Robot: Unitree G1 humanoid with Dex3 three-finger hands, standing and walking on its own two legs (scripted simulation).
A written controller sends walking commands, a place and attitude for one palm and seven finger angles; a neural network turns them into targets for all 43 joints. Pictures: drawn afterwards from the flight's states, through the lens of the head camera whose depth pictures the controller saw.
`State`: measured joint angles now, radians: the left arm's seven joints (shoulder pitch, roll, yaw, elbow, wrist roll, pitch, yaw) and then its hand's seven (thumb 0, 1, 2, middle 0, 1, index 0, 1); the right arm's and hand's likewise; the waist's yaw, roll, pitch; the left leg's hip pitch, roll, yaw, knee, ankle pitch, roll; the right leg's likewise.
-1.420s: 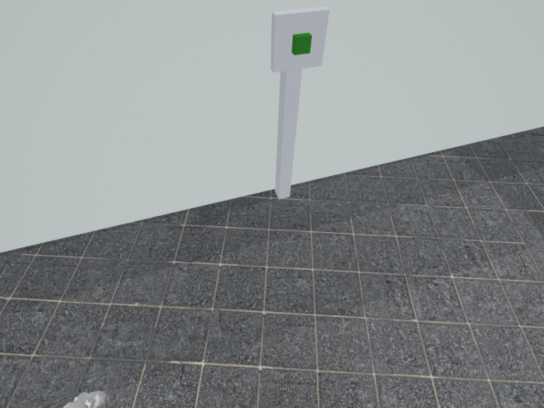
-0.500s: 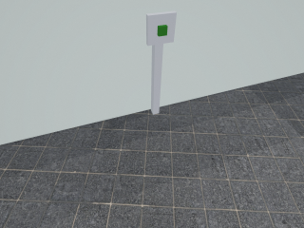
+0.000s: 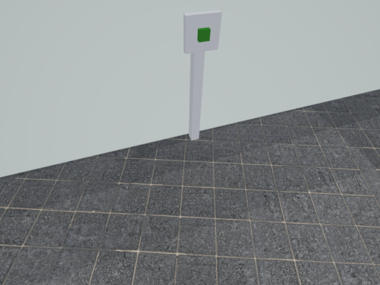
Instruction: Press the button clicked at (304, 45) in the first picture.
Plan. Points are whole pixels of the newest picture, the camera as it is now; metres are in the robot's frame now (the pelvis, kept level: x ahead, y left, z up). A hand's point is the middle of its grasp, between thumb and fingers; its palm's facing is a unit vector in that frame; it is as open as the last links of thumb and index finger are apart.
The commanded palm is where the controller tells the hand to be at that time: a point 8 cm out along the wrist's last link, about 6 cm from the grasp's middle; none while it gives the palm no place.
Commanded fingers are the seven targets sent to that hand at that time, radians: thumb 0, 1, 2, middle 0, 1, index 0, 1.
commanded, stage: look at it before walking up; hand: left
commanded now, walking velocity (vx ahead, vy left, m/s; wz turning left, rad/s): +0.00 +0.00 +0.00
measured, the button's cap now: (203, 34) +1.18 +0.00 +0.01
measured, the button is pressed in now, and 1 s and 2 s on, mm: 0 0 0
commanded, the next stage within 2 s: walk to a spot facing it in 0.02 s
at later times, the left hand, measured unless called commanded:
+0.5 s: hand out of the picture +0.07 +0.20 -0.19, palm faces -0.14 -0.96 -0.25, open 7.4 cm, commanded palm none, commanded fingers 0.00 0.90 0.90 -0.20 -0.30 -0.20 -0.30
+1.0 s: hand out of the picture +0.09 +0.20 -0.17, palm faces -0.28 -0.94 -0.20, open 7.4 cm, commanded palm none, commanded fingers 0.00 0.90 0.90 -0.20 -0.30 -0.20 -0.30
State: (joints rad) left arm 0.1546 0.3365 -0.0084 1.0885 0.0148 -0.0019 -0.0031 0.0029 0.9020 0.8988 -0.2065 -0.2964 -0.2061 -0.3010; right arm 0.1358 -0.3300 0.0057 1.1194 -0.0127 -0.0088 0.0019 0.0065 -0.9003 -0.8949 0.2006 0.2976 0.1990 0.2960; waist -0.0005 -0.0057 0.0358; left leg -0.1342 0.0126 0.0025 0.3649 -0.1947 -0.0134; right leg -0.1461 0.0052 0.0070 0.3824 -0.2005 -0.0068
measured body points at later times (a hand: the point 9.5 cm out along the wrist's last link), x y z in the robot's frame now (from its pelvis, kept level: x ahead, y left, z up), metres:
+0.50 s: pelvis -0.02 +0.00 -0.02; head +0.01 +0.00 +0.43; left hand +0.07 +0.25 -0.17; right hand +0.03 -0.26 -0.16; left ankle +0.00 +0.13 -0.75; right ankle +0.00 -0.11 -0.74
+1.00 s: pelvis +0.03 +0.01 +0.00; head +0.05 +0.01 +0.45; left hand +0.11 +0.25 -0.15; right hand +0.04 -0.28 -0.13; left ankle +0.09 +0.12 -0.72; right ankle -0.01 -0.10 -0.75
